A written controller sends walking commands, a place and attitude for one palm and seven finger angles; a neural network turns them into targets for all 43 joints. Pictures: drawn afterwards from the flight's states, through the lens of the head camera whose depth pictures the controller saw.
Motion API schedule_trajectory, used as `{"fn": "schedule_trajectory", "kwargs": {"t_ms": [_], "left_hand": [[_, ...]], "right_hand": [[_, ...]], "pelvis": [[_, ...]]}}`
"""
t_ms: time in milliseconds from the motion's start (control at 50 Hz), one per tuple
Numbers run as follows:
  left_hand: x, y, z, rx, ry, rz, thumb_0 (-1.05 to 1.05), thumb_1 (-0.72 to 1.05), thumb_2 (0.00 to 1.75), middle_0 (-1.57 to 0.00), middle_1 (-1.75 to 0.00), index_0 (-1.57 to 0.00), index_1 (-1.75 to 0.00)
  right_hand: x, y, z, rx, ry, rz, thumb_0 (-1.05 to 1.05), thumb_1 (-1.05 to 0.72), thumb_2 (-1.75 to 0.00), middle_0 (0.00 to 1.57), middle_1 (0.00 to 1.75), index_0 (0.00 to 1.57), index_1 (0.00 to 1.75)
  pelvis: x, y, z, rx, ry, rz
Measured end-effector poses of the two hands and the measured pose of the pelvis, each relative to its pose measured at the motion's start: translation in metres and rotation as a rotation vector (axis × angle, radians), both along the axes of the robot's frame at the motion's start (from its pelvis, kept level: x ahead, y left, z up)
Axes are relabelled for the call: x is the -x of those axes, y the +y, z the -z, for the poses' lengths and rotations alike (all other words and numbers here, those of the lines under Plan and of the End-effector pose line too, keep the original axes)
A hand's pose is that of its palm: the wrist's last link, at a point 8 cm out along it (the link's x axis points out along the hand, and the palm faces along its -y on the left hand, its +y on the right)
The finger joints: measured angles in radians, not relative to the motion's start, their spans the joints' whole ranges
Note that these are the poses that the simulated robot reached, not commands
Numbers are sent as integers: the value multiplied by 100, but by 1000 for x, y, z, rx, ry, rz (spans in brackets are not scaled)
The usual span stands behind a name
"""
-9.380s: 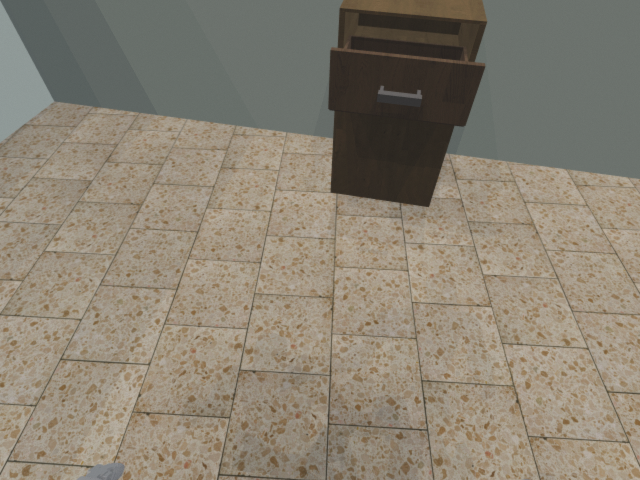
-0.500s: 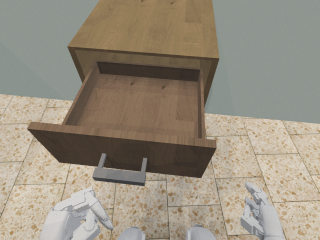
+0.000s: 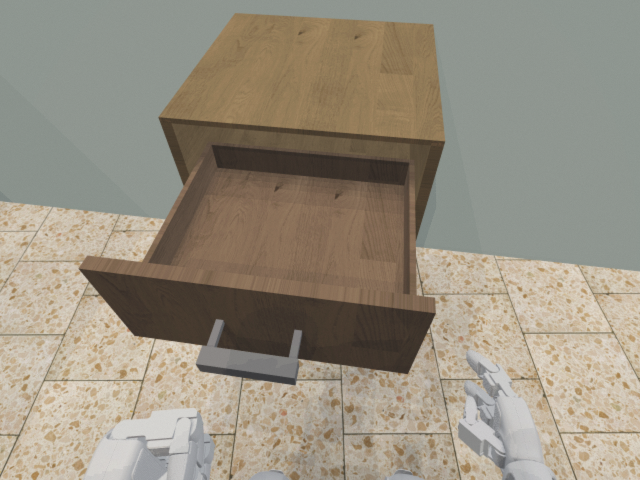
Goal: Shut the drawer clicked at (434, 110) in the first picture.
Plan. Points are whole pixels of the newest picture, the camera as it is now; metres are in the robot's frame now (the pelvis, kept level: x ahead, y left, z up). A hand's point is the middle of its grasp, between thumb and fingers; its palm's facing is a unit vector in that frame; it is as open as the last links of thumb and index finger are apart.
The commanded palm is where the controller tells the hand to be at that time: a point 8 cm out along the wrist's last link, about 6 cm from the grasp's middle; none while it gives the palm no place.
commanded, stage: raise the hand and make a fist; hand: left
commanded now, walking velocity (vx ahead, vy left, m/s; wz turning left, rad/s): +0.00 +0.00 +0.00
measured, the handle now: (253, 348) +0.28 +0.12 +0.01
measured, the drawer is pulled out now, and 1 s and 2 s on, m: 0.30 0.30 0.30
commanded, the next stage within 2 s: bring the fist close to the handle in 0.36 s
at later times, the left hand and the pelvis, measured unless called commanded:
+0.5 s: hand out of the picture +0.12 +0.12 +0.11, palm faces -0.02 -1.00 -0.01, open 3.3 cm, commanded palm +0.06 +0.16 +0.10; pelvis -0.01 +0.01 +0.00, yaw +0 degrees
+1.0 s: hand (232, 458) +0.15 +0.10 +0.06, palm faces -0.06 -1.00 +0.03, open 3.3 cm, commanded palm +0.11 +0.15 +0.05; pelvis -0.01 +0.01 -0.02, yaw -1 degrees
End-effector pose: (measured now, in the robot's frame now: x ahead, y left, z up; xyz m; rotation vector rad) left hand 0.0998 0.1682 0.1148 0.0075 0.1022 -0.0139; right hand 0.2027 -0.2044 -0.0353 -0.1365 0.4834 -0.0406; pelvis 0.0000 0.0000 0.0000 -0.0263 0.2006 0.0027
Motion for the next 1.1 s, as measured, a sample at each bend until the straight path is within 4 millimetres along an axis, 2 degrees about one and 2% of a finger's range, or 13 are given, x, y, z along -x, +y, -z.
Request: {"fn": "schedule_trajectory", "kwargs": {"t_ms": [240, 520, 720, 1100], "left_hand": [[1, 1, 4, 3, 5, 8, 1, 90, 90, -139, -160, -140, -160], [4, 3, 2, -1, -11, 4, 1, 90, 90, -139, -160, -140, -160], [-6, -2, 27, 29, -4, 28, 1, 90, 90, -140, -160, -140, -160], [-32, -13, 62, 36, -12, 44, 1, 90, 90, -139, -160, -140, -160]], "right_hand": [[14, -14, 1, 32, 13, 51, 1, -90, -90, 20, 30, 20, 30], [13, -2, 0, 15, -5, 31, 1, -90, -90, 20, 30, 20, 30], [15, 0, 10, 38, 19, 9, 1, -90, -90, 21, 30, 21, 30], [27, -9, 42, 50, 112, 32, 1, -90, -90, 21, 30, 21, 30]], "pelvis": [[2, 1, 1, -1, -5, 6], [5, 6, 2, 0, -11, 6], [9, 7, 11, 2, 21, 4], [10, 6, 27, -3, 85, 12]]}}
